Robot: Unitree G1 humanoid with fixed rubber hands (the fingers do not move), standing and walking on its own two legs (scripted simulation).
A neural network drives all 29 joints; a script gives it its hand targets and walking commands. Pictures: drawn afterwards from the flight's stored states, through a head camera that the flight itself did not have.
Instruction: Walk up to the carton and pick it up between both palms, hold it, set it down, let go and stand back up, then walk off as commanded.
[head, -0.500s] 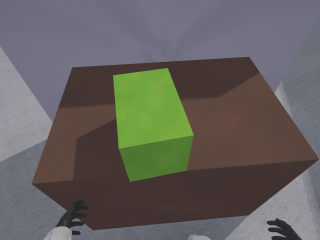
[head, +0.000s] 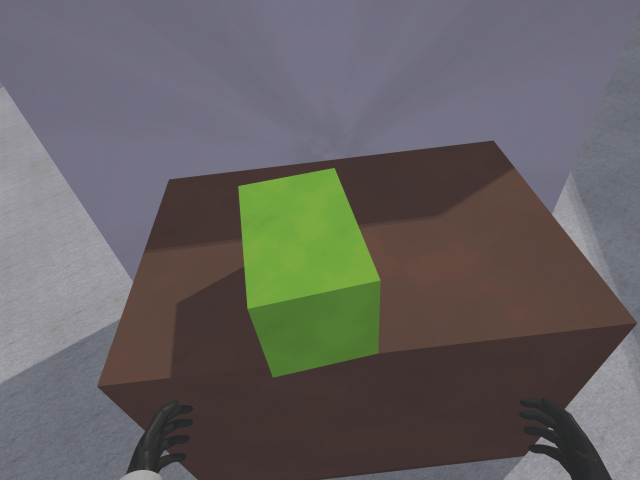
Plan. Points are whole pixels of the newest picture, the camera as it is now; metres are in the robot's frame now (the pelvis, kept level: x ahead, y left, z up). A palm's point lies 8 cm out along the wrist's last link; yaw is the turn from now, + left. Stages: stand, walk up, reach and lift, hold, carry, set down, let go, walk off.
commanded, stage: reach and lift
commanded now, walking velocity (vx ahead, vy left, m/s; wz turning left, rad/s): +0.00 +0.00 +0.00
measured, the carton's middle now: (305, 266) +0.47 +0.05 -0.01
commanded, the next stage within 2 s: none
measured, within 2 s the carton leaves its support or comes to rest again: neither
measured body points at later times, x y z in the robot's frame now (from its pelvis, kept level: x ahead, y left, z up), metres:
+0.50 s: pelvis +0.02 +0.00 +0.01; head +0.03 -0.02 +0.46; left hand +0.25 +0.21 +0.00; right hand +0.22 -0.22 -0.01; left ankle +0.02 +0.15 -0.72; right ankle +0.08 -0.12 -0.72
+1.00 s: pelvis +0.04 +0.01 +0.01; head +0.07 +0.00 +0.46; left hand +0.29 +0.21 +0.03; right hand +0.30 -0.20 +0.04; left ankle +0.02 +0.15 -0.72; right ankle +0.08 -0.12 -0.72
